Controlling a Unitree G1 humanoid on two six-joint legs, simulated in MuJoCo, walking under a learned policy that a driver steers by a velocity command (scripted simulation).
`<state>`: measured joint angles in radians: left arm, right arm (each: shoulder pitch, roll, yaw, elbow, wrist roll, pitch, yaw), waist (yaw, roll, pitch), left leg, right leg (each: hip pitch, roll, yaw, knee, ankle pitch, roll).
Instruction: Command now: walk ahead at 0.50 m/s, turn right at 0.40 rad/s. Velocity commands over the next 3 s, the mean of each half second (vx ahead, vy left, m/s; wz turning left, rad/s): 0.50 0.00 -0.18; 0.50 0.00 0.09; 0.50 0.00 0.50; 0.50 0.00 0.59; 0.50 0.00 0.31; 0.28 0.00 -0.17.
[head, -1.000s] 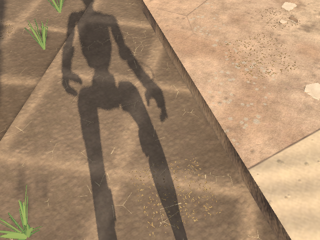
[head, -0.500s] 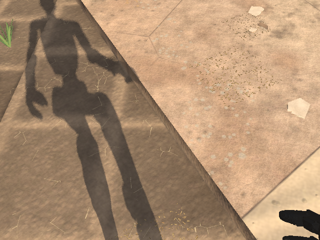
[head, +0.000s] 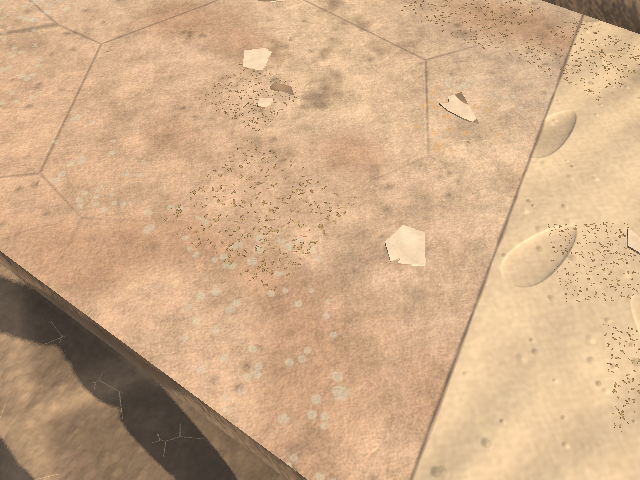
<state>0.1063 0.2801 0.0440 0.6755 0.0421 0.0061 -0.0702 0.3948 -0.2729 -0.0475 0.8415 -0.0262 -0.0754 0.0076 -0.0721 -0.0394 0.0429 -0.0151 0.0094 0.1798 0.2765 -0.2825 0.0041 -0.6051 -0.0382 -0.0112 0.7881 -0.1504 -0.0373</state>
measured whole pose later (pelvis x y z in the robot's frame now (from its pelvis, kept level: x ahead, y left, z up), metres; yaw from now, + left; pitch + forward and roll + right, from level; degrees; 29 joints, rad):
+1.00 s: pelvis +0.59 +0.04 +0.09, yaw +0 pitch +4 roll -1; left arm 0.11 0.21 -0.03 0.72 0.04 -0.11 -0.06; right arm 0.44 -0.18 0.00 1.01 -0.09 -0.15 0.05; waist -0.04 -0.01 -0.06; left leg -0.29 -0.12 0.08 0.53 -0.32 0.15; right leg -1.01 -0.07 0.16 1.46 0.02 -0.05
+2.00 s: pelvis +1.13 +0.20 +0.10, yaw +36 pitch +3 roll -1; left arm 0.09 0.30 0.06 0.76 0.01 -0.10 0.00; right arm 0.32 -0.26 -0.07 0.68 0.01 -0.04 0.01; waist -0.04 -0.02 0.03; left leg -0.28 -0.08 -0.05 0.42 -0.18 0.09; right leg -0.63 -0.10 0.05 1.05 -0.28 0.04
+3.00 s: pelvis +1.48 +0.48 +0.10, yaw +35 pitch +2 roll +1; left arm 0.20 0.30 0.07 0.76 -0.01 0.05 0.03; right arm 0.13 -0.25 -0.06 0.73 -0.03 -0.03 -0.02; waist 0.00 -0.03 0.05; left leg -0.34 0.03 0.14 0.42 -0.11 0.04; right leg -0.58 -0.06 0.01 1.00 -0.38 0.07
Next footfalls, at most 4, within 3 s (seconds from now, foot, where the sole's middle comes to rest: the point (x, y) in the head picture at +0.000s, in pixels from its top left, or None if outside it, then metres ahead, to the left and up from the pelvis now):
0.10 right None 0.17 -0.10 -0.78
0.68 left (278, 396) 0.60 0.06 -0.68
1.28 right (323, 242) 0.99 -0.06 -0.68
1.78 left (181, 202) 1.13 0.29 -0.68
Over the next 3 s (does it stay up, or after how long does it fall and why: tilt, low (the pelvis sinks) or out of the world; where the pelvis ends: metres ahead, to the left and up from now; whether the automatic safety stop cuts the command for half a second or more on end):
stays up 1.48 0.48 0.10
